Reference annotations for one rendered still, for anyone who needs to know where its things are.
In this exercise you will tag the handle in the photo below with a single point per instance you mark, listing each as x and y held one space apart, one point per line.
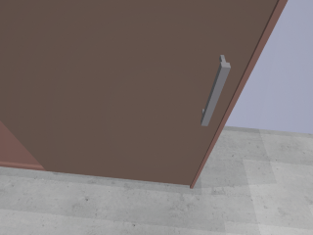
215 91

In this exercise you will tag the wardrobe door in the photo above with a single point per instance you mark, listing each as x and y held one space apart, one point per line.
12 150
116 88

